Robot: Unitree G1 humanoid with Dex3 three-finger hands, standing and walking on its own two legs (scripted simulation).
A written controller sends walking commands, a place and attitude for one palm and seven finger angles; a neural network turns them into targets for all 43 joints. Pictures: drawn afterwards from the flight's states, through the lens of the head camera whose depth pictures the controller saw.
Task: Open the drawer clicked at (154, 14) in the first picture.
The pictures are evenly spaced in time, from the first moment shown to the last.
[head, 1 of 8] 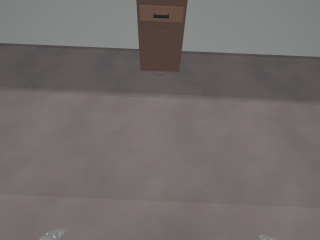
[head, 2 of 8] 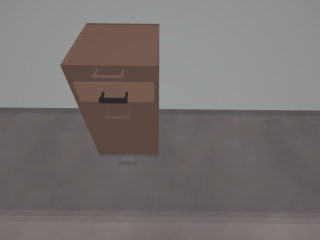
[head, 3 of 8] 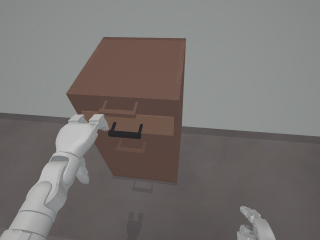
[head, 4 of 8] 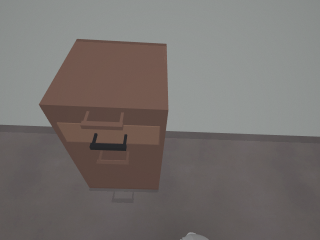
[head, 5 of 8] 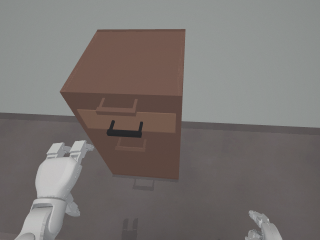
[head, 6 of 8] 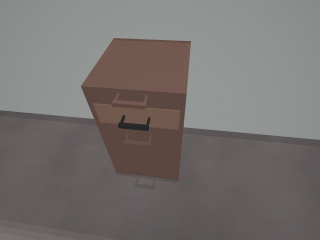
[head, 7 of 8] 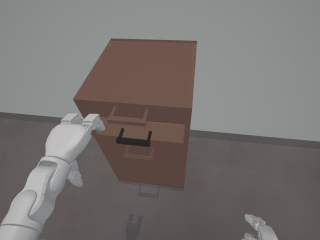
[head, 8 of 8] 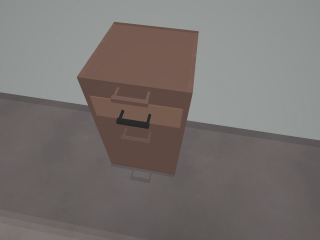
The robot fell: no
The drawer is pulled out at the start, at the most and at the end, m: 0.00 0.00 0.00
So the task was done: no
